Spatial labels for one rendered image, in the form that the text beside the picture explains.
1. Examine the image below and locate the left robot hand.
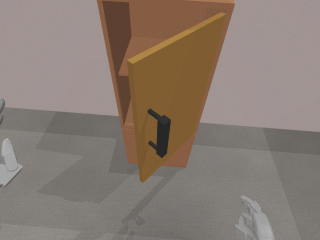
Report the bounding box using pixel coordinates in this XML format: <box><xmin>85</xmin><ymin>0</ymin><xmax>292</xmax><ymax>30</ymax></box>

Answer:
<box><xmin>0</xmin><ymin>97</ymin><xmax>23</xmax><ymax>188</ymax></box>

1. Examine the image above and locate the handle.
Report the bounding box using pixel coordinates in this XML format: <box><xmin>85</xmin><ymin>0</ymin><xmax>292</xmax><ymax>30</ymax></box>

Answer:
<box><xmin>147</xmin><ymin>108</ymin><xmax>171</xmax><ymax>158</ymax></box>

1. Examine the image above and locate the right robot hand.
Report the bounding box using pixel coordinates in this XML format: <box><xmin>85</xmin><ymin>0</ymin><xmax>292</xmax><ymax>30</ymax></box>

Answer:
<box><xmin>235</xmin><ymin>195</ymin><xmax>275</xmax><ymax>240</ymax></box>

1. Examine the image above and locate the cupboard door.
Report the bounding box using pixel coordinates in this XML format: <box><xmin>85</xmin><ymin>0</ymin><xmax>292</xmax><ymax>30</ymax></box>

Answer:
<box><xmin>127</xmin><ymin>12</ymin><xmax>227</xmax><ymax>183</ymax></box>

